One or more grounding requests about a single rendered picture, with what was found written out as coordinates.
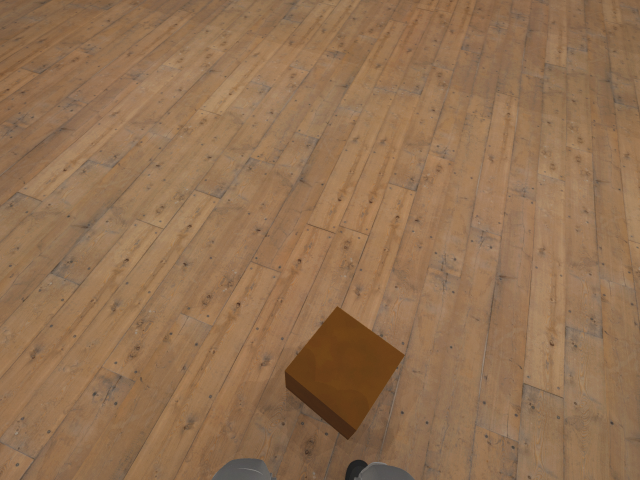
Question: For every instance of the robot right shin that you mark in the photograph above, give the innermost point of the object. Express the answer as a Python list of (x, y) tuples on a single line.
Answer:
[(373, 463)]

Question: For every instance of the robot left thigh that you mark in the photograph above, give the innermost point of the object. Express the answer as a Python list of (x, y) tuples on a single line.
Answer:
[(244, 469)]

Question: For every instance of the carton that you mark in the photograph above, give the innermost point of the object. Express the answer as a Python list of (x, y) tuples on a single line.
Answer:
[(341, 371)]

